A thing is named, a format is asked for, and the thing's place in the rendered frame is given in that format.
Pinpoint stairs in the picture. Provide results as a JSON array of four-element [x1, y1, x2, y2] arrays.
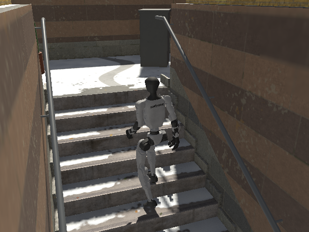
[[53, 87, 229, 232]]

